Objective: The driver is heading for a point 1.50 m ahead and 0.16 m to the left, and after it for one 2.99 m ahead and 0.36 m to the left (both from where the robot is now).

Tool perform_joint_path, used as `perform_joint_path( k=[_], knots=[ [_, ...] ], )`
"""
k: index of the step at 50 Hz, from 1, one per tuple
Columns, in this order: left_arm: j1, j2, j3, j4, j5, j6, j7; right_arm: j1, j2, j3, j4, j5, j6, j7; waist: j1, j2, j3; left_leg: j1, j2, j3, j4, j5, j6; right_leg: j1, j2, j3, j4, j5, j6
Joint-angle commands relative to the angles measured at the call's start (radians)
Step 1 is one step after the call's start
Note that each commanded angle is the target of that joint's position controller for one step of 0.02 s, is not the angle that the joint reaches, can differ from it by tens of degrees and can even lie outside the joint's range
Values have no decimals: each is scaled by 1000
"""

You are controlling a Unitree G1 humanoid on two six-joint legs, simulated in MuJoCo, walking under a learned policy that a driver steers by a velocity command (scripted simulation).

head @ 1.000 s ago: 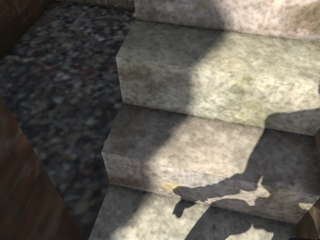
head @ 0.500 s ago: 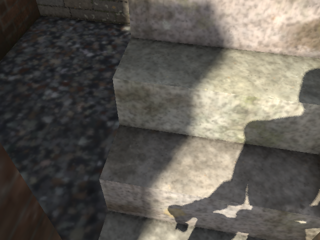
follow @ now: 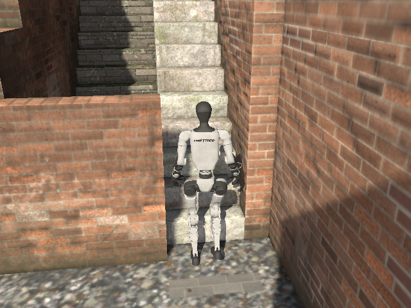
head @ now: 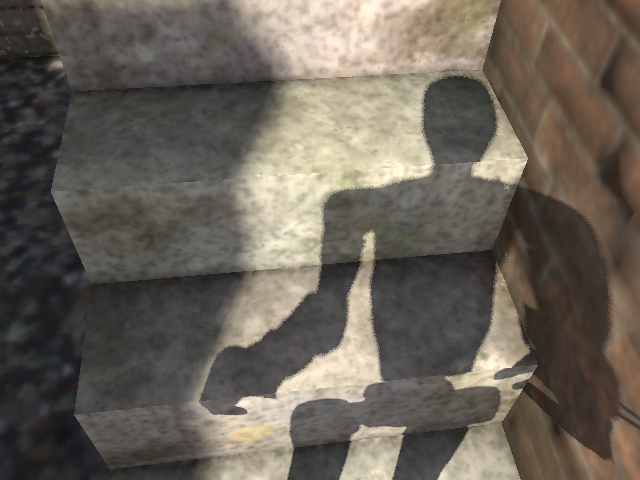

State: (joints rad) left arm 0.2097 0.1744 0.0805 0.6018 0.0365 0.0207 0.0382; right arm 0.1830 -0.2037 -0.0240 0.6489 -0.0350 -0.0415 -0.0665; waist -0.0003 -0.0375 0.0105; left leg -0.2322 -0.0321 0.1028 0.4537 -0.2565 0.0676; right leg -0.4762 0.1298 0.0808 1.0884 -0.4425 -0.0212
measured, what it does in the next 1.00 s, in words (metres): steps to the right: right foot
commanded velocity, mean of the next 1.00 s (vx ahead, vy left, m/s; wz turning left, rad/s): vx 0.21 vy -0.04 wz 0.14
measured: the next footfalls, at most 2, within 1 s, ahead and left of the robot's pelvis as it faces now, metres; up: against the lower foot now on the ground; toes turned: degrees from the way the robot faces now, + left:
right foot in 0.38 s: +0.05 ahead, -0.16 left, +0.00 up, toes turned -11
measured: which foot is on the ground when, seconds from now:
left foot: down 0.00-0.38, up 0.40-1.00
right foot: up 0.00-0.36, down 0.38-1.00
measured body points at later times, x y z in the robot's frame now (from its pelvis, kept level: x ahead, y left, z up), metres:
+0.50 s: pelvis +0.01 -0.08 +0.00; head +0.04 -0.10 +0.45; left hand +0.19 +0.12 -0.11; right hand +0.05 -0.36 -0.13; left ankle -0.07 +0.06 -0.64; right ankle +0.01 -0.15 -0.74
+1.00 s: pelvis -0.07 -0.09 +0.00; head -0.06 -0.10 +0.45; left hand -0.05 +0.18 -0.11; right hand +0.14 -0.32 -0.09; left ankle -0.15 +0.01 -0.70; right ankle +0.01 -0.15 -0.74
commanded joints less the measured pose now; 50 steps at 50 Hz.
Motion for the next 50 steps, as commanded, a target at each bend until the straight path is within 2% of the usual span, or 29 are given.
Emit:
perform_joint_path(
  k=[1,3,5,10,11,12,13,15,17,18,19,20,21,22,24,25,28,29,30,31,32,34,37,40,44,45,46,48,50],
  knots=[
    [26,108,25,-36,43,14,5,-57,-111,-27,-80,-15,-46,-5,37,7,-49,62,379,-276,-179,222,186,-176,-110,-16,440,65,20],
    [-1,85,14,-33,44,25,-2,16,-120,-27,-53,-17,-47,-3,5,62,-49,89,306,-129,-132,403,136,-198,-81,-66,457,126,32],
    [-68,60,-2,-50,18,26,-21,81,-137,-35,-40,-25,-24,8,-33,117,-77,168,293,-66,-85,544,119,-225,-73,-75,370,108,39],
    [-93,8,-38,-58,-5,23,-33,3,-112,-17,-77,-11,-4,-13,-2,222,-99,83,289,16,-40,672,84,70,-80,-106,-244,28,47],
    [-99,61,-17,-30,6,36,-41,82,-223,-64,-56,-8,13,-34,-55,191,-44,202,374,-57,16,1069,97,-1,-29,-174,-306,-71,48],
    [-125,90,-3,-49,15,60,-63,253,-316,-103,30,25,40,-70,-78,214,-21,364,488,-197,42,1439,132,-120,-51,-159,-283,-104,46],
    [-92,83,-7,-42,2,62,-66,294,-322,-116,53,30,52,-72,-73,217,-68,414,500,-218,72,1445,140,-117,-90,-105,-297,-81,36],
    [-20,64,-17,-9,-13,62,-56,189,-267,-112,29,21,63,-58,-38,276,-106,291,458,-202,66,1222,120,40,-123,-103,-402,-20,7],
    [30,40,-29,36,-13,42,-50,62,-193,-93,6,9,78,-31,-14,295,-118,133,333,-115,97,988,88,248,-91,-158,-571,156,-11],
    [55,15,-36,56,-4,24,-46,28,-175,-86,3,29,81,-16,23,250,-110,53,278,-90,157,819,60,367,-75,-202,-741,353,-26],
    [55,27,-35,63,25,1,-38,52,-121,-69,10,48,81,0,23,136,-132,-66,219,-64,270,506,16,521,-129,-174,-804,513,-48],
    [64,53,-40,52,35,-20,-19,88,-8,-44,-2,39,88,10,12,-113,-132,-255,109,-53,452,-298,-52,626,-372,1,-725,1068,-96],
    [113,176,-9,43,16,-23,18,145,-6,-47,-38,21,100,-3,30,-233,-219,-56,27,-132,725,-447,-95,350,-528,-3,-723,1221,-270],
    [36,154,-14,21,13,-18,31,112,-76,-74,-26,8,100,-4,15,-134,-166,-68,31,-159,898,-409,-119,249,-511,-46,-746,1067,-319],
    [-33,104,-38,13,26,-18,54,81,-142,-108,-18,-18,90,6,-30,5,-20,-186,26,-157,920,-326,-155,226,-415,-86,-734,887,-256],
    [-90,175,-17,-19,48,-53,26,52,-181,-114,-17,45,99,-21,-2,-14,-49,-408,22,-255,931,-379,-186,390,-473,68,-647,1025,-220],
    [-1,188,-11,23,1,-80,46,19,-138,-92,-59,24,108,-11,-2,-15,-152,-431,-6,-273,993,-246,-209,465,-507,52,-647,1012,-166],
    [218,225,5,113,-31,-63,95,128,-190,-114,-4,-75,154,34,30,125,-155,-458,-98,-244,1140,-166,-140,566,-556,160,-671,906,-58],
    [62,176,-23,67,-29,-76,75,121,-107,-97,-17,-52,151,33,-22,-19,-116,-408,-39,-244,1028,-57,-127,420,-450,43,-774,504,-46],
    [-8,116,-39,43,-35,-76,73,104,-121,-102,-14,-29,154,43,-17,-96,-66,-378,-47,-182,1011,7,-120,339,-409,16,-850,235,-36],
    [-23,96,-49,42,-36,-74,76,66,-128,-103,-25,-24,155,49,-8,-117,-12,-368,-42,-153,996,47,-124,290,-402,-8,-880,185,-44],
    [13,73,-60,39,-37,-81,87,36,-153,-104,-41,-17,153,52,16,-101,-16,-273,-42,-133,907,28,-143,267,-401,-77,-883,295,-53],
    [88,136,-41,52,-25,-80,90,-4,-136,-87,-68,-11,153,62,37,-137,-23,-258,-36,-111,734,-102,-128,356,-420,-89,-886,346,-71],
    [136,145,-30,54,-23,-64,93,-5,-153,-86,-86,-17,153,73,44,-149,-2,-226,-10,-104,627,-158,-100,360,-441,-84,-932,147,-110],
    [129,176,-15,45,-17,-60,108,-26,-148,-80,-121,-20,146,91,30,-95,28,-160,31,-90,498,-179,-78,297,-478,-113,-975,45,-144],
    [110,174,-20,34,-12,-62,104,-38,-152,-80,-132,-10,152,103,25,-125,18,-123,46,-85,461,-198,-62,276,-465,-128,-995,-4,-144],
    [98,159,-22,40,-2,-54,85,-2,-146,-88,-119,-14,144,87,19,-117,7,-122,60,-83,466,-248,-60,280,-462,-139,-965,13,-162],
    [121,191,-11,69,-7,-53,67,48,-138,-82,-115,-5,126,72,11,-32,-36,-84,61,-75,388,-273,-54,301,-480,-141,-953,21,-177],
    [78,215,0,69,18,-27,52,88,-129,-82,-103,13,100,68,15,-51,-76,-75,61,-27,325,-308,-28,333,-465,-190,-901,27,-173]
  ],
)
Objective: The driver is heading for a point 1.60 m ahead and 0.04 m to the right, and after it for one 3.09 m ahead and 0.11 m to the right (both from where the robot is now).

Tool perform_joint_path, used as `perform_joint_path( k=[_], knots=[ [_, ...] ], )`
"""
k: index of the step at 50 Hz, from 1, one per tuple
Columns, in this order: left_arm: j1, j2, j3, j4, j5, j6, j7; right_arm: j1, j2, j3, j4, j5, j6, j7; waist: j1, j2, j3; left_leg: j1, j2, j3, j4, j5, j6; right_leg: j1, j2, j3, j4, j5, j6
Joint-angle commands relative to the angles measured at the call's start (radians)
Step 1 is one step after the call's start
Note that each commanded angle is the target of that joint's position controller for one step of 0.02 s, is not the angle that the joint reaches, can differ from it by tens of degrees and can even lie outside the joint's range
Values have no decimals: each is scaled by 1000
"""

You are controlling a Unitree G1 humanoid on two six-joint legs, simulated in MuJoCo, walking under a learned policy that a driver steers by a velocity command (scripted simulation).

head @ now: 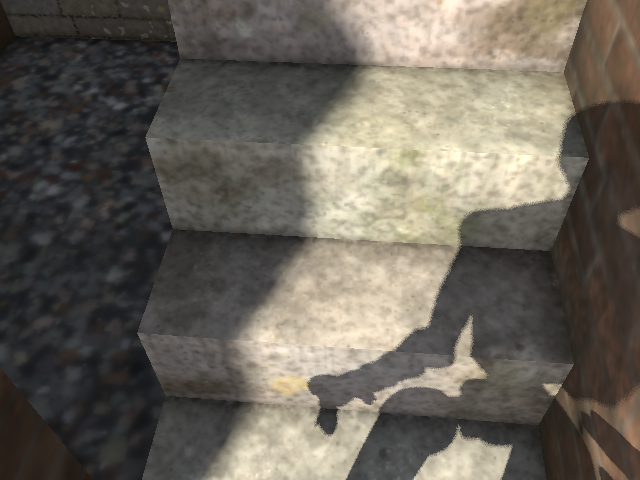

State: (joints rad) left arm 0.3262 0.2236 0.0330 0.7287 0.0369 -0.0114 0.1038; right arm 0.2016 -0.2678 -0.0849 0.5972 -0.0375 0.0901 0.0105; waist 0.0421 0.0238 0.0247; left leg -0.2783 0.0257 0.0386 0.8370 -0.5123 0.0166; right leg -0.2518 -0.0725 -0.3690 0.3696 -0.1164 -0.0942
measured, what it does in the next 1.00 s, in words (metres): steps on the spot: left foot, then right foot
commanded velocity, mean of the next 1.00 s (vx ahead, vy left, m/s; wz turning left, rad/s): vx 0.02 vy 0.00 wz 0.24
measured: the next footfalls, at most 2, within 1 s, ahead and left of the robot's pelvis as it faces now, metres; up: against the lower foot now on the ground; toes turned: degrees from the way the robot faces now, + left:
left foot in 0.08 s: -0.03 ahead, +0.11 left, +0.00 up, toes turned +7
right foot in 0.48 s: +0.02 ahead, -0.10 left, +0.00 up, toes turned +13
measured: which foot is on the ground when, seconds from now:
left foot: up 0.00-0.06, down 0.08-1.00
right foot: down 0.00-0.08, up 0.10-0.46, down 0.48-1.00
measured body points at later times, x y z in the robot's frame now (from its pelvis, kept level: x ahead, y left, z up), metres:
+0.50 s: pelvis -0.04 +0.02 -0.02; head -0.01 +0.03 +0.43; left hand +0.08 +0.30 -0.11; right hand +0.22 -0.16 -0.08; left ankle -0.07 +0.11 -0.74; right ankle -0.02 -0.11 -0.74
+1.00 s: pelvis -0.05 +0.00 +0.00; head -0.03 +0.01 +0.44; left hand +0.08 +0.27 -0.09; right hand +0.20 -0.16 -0.08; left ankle -0.07 +0.11 -0.74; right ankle -0.02 -0.11 -0.74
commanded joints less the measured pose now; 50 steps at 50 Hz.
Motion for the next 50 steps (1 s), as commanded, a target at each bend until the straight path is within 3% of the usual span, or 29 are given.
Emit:
perform_joint_path(
  k=[1,3,4,5,6,7,8,10,11,12,15,17,18,21,23,24,25,26,27,28,29,30,32,36,50],
  knots=[
    [-50,164,47,-55,13,15,-22,75,-66,-20,-54,16,-35,-8,-28,-103,-89,-8,8,51,-122,-49,37,92,-265,248,-167,-301,-95],
    [-82,166,51,-48,1,33,-36,153,-75,-24,-28,13,-35,3,-66,-32,-63,102,-14,60,-383,86,82,1,-229,182,-64,-335,-16],
    [-44,148,50,-25,7,41,-50,201,-100,-29,-2,10,-38,0,-77,93,-29,148,27,-52,-521,140,109,-85,-157,126,111,-387,51],
    [-44,68,30,-55,6,45,-67,211,-191,-41,-26,12,-35,-17,-76,348,40,121,271,-492,-611,115,196,-360,-14,75,428,-518,135],
    [-70,57,30,-99,13,40,-55,182,-283,-69,-59,22,-40,-44,-54,311,136,-81,328,-633,-666,241,287,-386,55,292,633,-466,163],
    [-205,204,91,-130,-20,25,-34,11,-279,-59,-99,78,-70,-70,-16,167,155,-126,256,-525,-617,170,323,-416,91,409,911,-371,197],
    [-177,220,102,-133,-23,13,-45,-77,-252,-39,-119,91,-90,-84,26,110,125,-94,210,-395,-582,236,253,-455,64,434,923,-242,194],
    [-168,178,90,-142,16,-4,-41,-127,-178,-16,-130,75,-103,-83,32,31,15,9,168,-313,-464,565,208,-484,64,426,972,-120,201],
    [-139,169,90,-125,7,-6,-49,-104,-120,5,-117,70,-116,-84,25,41,-59,59,159,-279,-421,760,211,-452,69,422,991,-92,211],
    [-119,145,80,-124,-6,-5,-53,-77,-101,14,-105,62,-122,-84,20,58,-104,97,149,-254,-387,860,212,-425,68,418,967,-89,217],
    [-178,92,48,-143,-24,6,-60,-40,-98,15,-94,55,-118,-77,-30,70,-119,180,133,-258,-325,880,200,-391,55,407,702,-127,216],
    [-219,72,21,-159,-7,30,-68,-11,-123,10,-104,31,-109,-60,-67,72,-138,200,194,-352,-325,919,224,-351,52,401,635,-249,194],
    [-215,85,22,-155,-24,29,-69,-13,-118,12,-107,21,-104,-52,-74,86,-131,200,195,-353,-333,888,232,-330,48,392,590,-288,183],
    [-228,127,30,-158,-42,18,-71,-46,-109,17,-112,33,-106,-43,-76,119,-117,164,176,-384,-333,865,223,-228,45,384,431,-308,159],
    [-191,107,27,-139,-44,4,-83,-98,-68,33,-115,46,-112,-43,-29,116,-125,144,138,-378,-312,846,183,-107,51,370,199,-181,139],
    [-150,93,21,-123,-31,-8,-90,-119,-38,45,-118,48,-118,-44,5,94,-131,97,104,-361,-309,783,137,23,42,378,26,21,117],
    [-122,149,32,-118,-14,-19,-85,-89,-10,53,-124,39,-134,-38,-15,-11,-167,25,28,-313,-250,633,61,175,-46,475,36,367,87],
    [-178,156,25,-104,1,-23,-87,-19,-24,47,-115,25,-142,-26,-102,-191,-219,-1,-13,-250,-251,391,-2,197,-120,548,134,572,-15],
    [-234,80,7,-115,-7,-22,-94,-52,-51,40,-105,13,-147,-21,-89,-213,-232,27,-5,-227,-263,242,-40,164,-125,564,107,515,-59],
    [-252,68,13,-127,-23,-35,-96,-120,-60,32,-115,23,-142,-25,-64,-173,-194,-15,-13,-217,-293,235,-43,173,-85,547,87,318,-29],
    [-259,79,17,-129,-32,-47,-93,-152,-32,35,-112,32,-129,-34,-55,-114,-150,-13,-20,-211,-320,268,-37,138,-61,516,71,182,5],
    [-258,91,23,-131,-35,-59,-91,-168,-16,40,-116,35,-118,-35,-47,-66,-107,-2,-23,-215,-341,300,-27,98,-38,497,58,66,31],
    [-240,94,28,-124,-25,-70,-85,-167,21,48,-116,37,-115,-32,-48,-15,-61,24,-20,-222,-374,318,0,49,-9,470,43,-46,69],
    [-249,74,31,-136,-37,-79,-87,-161,22,41,-100,48,-139,-31,-42,-14,-43,12,-13,-222,-393,306,3,60,3,458,40,-74,87],
    [-268,62,39,-145,-38,-87,-105,-187,25,35,-94,48,-167,-24,-36,-15,-92,33,2,-222,-391,377,3,107,7,461,58,5,93]
  ],
)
